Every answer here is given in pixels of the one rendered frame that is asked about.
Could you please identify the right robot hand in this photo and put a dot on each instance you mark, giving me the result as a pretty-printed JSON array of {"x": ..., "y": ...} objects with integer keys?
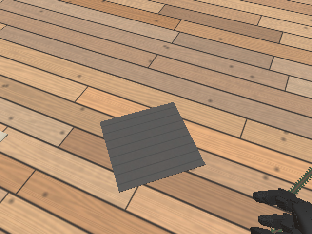
[{"x": 299, "y": 222}]

